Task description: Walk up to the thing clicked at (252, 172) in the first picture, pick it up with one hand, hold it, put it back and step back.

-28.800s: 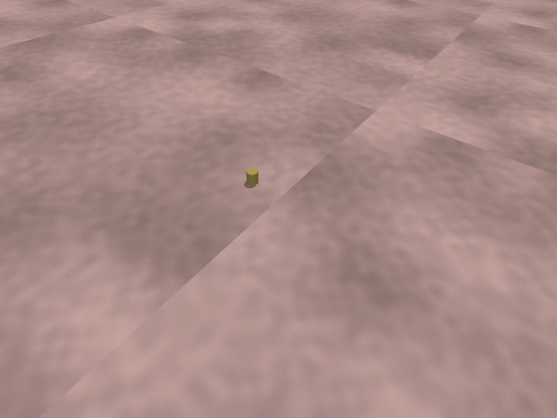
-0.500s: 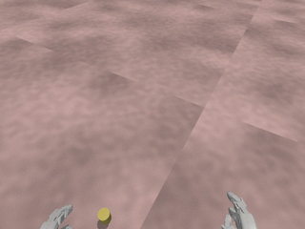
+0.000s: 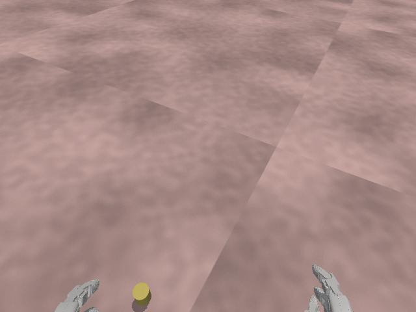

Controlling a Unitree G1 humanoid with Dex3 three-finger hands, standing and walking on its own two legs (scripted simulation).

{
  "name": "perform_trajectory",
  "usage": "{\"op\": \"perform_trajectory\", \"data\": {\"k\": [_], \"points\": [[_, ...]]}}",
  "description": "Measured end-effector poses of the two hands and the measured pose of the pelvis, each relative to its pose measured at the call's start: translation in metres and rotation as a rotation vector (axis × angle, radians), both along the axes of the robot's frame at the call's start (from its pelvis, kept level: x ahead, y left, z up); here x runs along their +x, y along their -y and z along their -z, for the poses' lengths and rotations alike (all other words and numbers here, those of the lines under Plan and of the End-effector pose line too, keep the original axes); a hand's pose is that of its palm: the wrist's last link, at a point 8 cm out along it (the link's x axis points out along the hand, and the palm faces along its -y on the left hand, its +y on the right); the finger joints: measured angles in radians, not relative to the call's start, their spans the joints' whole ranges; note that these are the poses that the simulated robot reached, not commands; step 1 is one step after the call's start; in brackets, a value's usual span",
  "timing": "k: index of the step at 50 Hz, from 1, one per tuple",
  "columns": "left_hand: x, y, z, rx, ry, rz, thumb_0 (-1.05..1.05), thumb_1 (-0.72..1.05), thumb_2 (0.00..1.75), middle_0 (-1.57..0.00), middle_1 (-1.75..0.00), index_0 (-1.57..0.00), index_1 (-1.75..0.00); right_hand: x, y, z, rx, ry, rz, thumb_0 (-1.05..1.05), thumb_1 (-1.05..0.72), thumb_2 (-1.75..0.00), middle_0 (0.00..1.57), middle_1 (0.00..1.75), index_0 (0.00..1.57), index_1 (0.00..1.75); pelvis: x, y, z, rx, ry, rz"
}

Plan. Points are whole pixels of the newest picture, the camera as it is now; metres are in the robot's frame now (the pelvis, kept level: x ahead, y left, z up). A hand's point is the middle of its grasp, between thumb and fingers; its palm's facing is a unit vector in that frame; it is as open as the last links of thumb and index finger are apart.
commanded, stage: home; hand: left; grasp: from above
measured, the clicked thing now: (142, 294) +0.41 +0.23 -0.68
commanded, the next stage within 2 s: stand in 1.04 s
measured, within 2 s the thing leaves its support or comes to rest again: neither
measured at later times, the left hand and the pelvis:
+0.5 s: hand out of the picture +0.17 +0.18 -0.04, palm faces +0.04 -0.98 -0.19, open 7.4 cm; pelvis +0.01 +0.00 +0.00, yaw +0 degrees
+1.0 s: hand out of the picture +0.17 +0.18 -0.04, palm faces +0.05 -0.98 -0.20, open 7.4 cm; pelvis +0.01 +0.00 +0.00, yaw +0 degrees
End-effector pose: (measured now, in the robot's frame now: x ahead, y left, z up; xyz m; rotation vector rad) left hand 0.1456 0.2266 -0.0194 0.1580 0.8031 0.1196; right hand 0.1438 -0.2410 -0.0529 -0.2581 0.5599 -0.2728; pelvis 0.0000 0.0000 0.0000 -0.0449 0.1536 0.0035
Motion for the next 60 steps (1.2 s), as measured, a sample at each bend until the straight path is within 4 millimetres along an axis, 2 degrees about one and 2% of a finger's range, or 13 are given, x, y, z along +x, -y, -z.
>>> {"op": "perform_trajectory", "data": {"k": [13,41,57,60], "points": [[-0.001,0.0,-0.001,0.003,-0.001,0.001,0.01,0.91,0.9,-0.2,-0.3,-0.2,-0.3,0.002,-0.002,0.002,0.006,0.006,-0.008,0.02,-0.9,-0.9,0.21,0.3,0.2,0.3,-0.001,0.0,0.001,0.0,-0.004,0.0],[0.01,-0.001,-0.001,0.006,0.001,0.005,0.01,0.9,0.9,-0.2,-0.3,-0.2,-0.3,0.012,-0.001,0.002,-0.001,-0.009,-0.004,0.02,-0.9,-0.9,0.21,0.3,0.2,0.3,0.01,-0.001,0.002,-0.002,-0.017,0.0],[0.008,0.0,-0.001,0.006,0.007,0.004,0.01,0.91,0.9,-0.2,-0.3,-0.2,-0.3,0.01,0.001,0.003,0.002,-0.012,-0.002,0.02,-0.9,-0.9,0.21,0.3,0.2,0.3,0.008,0.001,0.002,-0.002,-0.014,-0.002],[0.013,-0.007,0.012,0.081,0.043,0.043,0.01,0.9,0.9,-0.21,-0.3,-0.2,-0.3,0.006,0.004,0.015,-0.034,-0.166,-0.096,0.01,-0.9,-0.9,0.2,0.3,0.2,0.3,0.001,0.001,-0.004,0.018,0.058,0.005]]}}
